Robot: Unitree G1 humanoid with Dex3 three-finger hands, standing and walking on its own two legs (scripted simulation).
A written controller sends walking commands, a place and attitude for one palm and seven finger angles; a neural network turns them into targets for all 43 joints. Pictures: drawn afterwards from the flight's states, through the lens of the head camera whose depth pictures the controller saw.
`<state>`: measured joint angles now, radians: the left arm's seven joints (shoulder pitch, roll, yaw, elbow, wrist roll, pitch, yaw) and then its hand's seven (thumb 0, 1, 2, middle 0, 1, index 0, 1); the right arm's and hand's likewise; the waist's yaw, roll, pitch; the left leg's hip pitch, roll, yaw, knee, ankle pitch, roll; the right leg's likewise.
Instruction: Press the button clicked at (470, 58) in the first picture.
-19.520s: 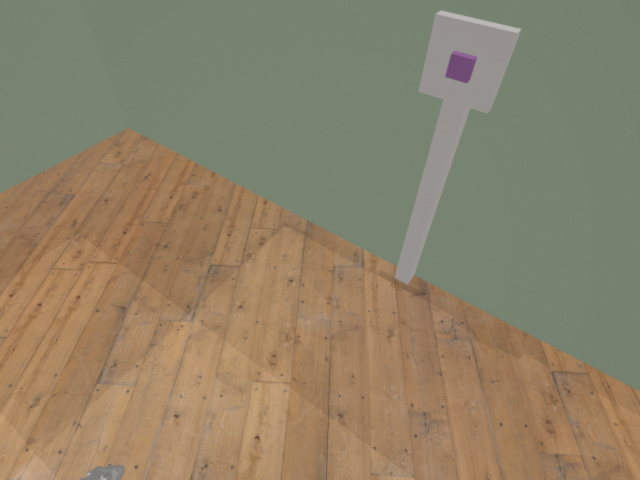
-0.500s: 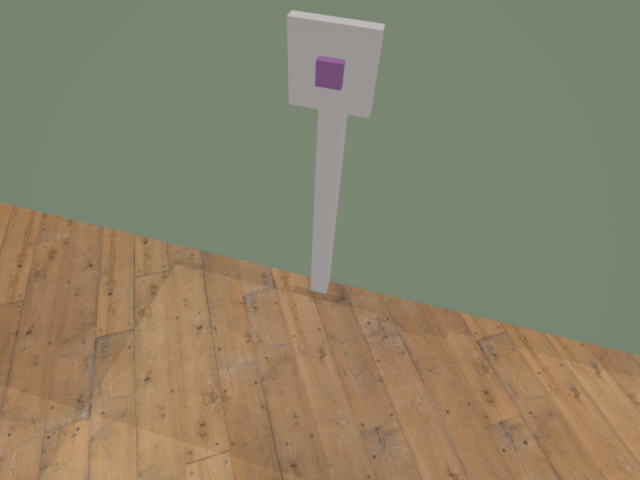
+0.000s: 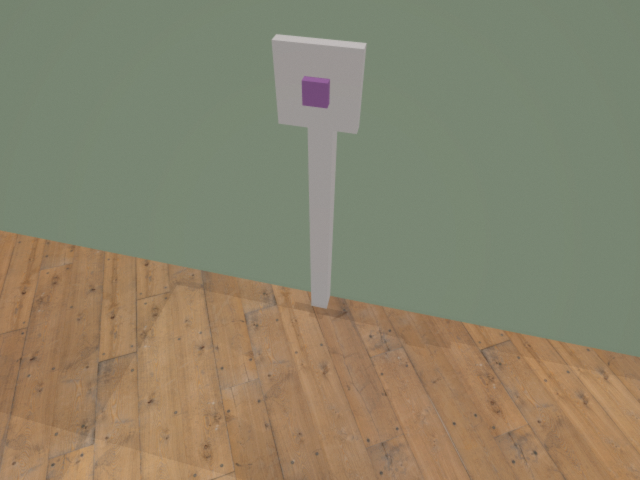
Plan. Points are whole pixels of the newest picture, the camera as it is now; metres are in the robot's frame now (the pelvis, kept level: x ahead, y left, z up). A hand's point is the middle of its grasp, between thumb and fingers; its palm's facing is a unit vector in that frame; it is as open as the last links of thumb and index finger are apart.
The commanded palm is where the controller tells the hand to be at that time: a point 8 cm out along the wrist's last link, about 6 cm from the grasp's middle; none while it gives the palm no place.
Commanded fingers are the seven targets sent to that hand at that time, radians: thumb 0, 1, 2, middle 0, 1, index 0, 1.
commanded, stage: let the arm hang, fingers relaxed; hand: left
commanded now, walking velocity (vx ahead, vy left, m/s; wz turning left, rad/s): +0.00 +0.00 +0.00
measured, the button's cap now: (316, 91) +0.80 +0.05 +0.10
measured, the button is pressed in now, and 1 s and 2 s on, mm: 0 0 0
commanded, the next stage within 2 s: stand and wait in 0.18 s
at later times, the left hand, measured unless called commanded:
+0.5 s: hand out of the picture +0.02 +0.17 -0.17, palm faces +0.04 -0.98 -0.20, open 7.4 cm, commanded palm none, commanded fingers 0.00 0.90 0.90 -0.20 -0.30 -0.20 -0.30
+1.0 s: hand out of the picture +0.05 +0.17 -0.17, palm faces +0.03 -0.97 -0.22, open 7.4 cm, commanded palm none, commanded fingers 0.00 0.90 0.90 -0.20 -0.30 -0.20 -0.30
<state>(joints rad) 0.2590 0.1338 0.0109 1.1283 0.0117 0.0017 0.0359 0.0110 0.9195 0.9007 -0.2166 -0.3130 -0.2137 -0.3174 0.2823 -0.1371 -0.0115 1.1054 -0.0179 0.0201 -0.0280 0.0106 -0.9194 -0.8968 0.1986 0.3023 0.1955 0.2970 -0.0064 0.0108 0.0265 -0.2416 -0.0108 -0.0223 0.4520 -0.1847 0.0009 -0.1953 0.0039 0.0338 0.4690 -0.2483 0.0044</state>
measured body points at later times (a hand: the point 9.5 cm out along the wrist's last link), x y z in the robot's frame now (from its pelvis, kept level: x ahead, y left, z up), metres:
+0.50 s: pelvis +0.02 -0.01 +0.00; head +0.04 -0.01 +0.45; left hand +0.02 +0.22 -0.16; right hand +0.01 -0.23 -0.16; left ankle +0.04 +0.12 -0.74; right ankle +0.00 -0.12 -0.74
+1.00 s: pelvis +0.03 -0.01 +0.00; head +0.05 -0.01 +0.45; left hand +0.05 +0.23 -0.15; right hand +0.05 -0.25 -0.16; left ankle +0.04 +0.12 -0.74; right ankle +0.00 -0.12 -0.74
